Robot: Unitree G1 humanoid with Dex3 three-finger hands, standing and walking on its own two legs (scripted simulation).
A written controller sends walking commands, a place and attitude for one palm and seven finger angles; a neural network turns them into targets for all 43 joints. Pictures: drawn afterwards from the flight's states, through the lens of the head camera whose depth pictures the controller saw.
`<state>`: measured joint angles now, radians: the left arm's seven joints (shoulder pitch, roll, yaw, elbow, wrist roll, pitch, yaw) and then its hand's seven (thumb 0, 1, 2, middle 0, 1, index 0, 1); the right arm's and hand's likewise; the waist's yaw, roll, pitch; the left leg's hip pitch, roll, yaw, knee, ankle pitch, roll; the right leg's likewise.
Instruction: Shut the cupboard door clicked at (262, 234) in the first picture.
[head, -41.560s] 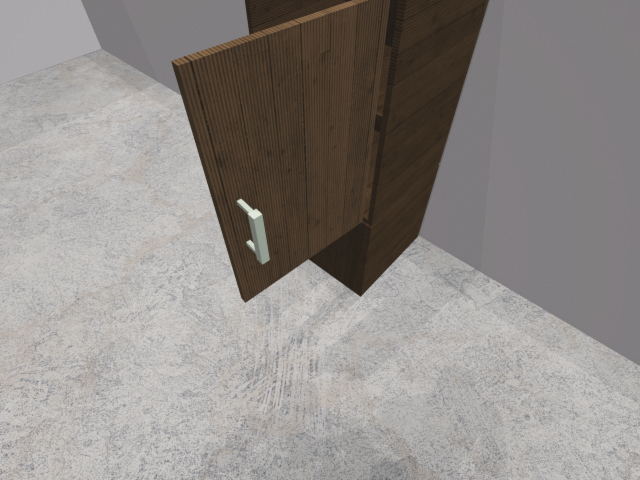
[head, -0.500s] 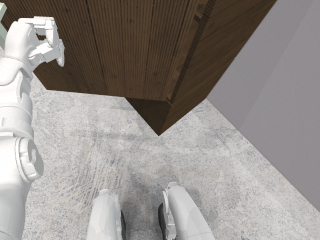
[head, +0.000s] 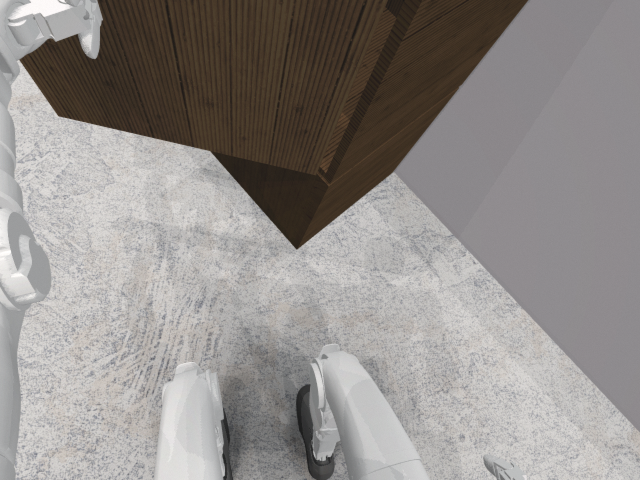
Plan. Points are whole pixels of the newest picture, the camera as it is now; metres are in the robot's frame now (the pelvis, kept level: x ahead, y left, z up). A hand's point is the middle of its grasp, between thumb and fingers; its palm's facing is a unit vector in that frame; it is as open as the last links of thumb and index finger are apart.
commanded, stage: push the door shut along its arc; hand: left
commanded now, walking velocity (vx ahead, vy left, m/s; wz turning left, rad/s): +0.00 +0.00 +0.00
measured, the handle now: out of the picture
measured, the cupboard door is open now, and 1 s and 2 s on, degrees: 39 33 33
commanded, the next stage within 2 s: pull the fist back off the door in 0.06 s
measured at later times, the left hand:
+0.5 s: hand (128, 4) +0.61 +0.14 +0.09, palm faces +0.07 -1.00 -0.03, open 3.0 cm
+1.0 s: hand (123, 78) +0.52 +0.14 +0.09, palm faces +0.09 -1.00 -0.03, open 3.1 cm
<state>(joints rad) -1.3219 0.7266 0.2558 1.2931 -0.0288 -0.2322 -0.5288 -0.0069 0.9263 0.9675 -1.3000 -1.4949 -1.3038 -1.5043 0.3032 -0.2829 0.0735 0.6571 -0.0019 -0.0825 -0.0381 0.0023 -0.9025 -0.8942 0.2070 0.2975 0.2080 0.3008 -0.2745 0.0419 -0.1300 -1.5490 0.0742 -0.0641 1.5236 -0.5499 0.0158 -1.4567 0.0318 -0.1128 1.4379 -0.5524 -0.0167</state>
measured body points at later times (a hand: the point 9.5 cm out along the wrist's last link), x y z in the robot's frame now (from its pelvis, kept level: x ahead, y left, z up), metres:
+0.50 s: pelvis +0.01 +0.00 +0.02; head +0.21 +0.03 +0.43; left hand +0.60 +0.19 +0.09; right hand -0.04 -0.22 -0.08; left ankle +0.06 +0.11 -0.56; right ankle +0.06 -0.12 -0.56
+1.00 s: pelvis +0.04 -0.02 +0.05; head +0.18 +0.01 +0.48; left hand +0.51 +0.19 +0.09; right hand +0.11 -0.29 -0.07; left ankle +0.06 +0.11 -0.56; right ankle +0.06 -0.12 -0.56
